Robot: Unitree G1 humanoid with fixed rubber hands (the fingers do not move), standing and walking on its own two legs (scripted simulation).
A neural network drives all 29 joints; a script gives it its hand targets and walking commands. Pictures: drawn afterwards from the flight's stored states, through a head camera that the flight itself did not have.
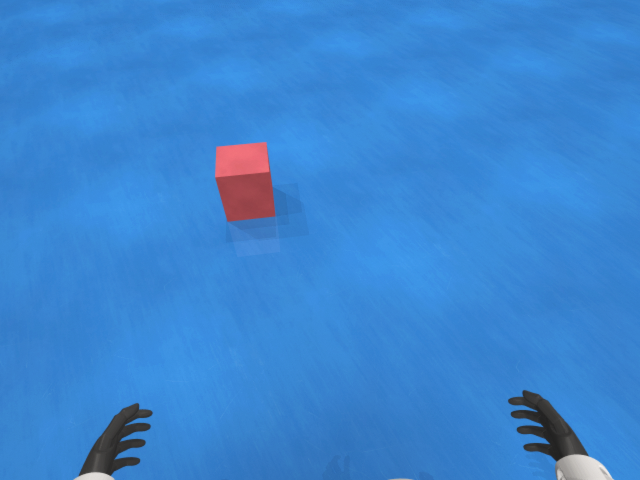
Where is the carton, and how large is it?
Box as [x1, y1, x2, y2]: [215, 142, 274, 221]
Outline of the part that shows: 265,142 216,147 215,178 227,221 274,216 272,187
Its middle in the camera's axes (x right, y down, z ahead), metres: -0.32 -0.27 +1.65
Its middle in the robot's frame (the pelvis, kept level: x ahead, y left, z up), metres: +1.34 +0.30 -0.62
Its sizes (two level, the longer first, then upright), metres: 0.210 0.200 0.250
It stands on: the floor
